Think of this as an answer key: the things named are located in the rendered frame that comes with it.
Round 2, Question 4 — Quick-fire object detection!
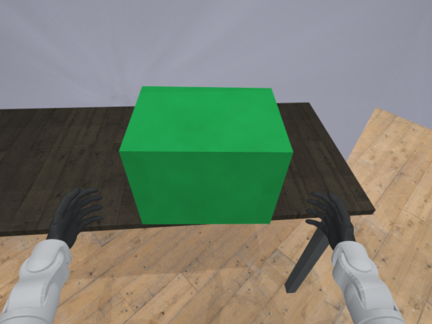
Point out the right robot hand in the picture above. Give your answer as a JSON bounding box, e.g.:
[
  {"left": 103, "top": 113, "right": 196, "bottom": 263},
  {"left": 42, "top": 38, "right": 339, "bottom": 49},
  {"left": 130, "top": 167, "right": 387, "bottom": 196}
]
[{"left": 305, "top": 191, "right": 356, "bottom": 250}]

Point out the table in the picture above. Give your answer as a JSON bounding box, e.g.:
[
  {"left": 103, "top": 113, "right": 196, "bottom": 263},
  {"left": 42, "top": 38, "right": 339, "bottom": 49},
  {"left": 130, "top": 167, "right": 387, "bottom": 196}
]
[{"left": 0, "top": 103, "right": 375, "bottom": 293}]

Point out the carton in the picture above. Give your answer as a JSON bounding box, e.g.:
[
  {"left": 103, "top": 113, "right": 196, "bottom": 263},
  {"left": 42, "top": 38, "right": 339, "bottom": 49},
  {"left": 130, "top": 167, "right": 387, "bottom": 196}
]
[{"left": 119, "top": 86, "right": 293, "bottom": 224}]

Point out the right robot forearm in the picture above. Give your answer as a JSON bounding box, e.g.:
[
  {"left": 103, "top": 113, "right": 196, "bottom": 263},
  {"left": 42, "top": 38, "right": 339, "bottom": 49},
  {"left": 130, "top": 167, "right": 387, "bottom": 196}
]
[{"left": 331, "top": 241, "right": 405, "bottom": 324}]

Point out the left robot hand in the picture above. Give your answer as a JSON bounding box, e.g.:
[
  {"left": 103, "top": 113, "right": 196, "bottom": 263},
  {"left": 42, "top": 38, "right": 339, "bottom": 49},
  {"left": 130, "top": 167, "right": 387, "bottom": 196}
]
[{"left": 46, "top": 187, "right": 103, "bottom": 249}]

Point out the left robot forearm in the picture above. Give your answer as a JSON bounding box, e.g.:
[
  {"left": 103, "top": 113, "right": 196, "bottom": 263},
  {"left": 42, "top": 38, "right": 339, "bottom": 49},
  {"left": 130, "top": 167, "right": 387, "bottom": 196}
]
[{"left": 0, "top": 239, "right": 72, "bottom": 324}]

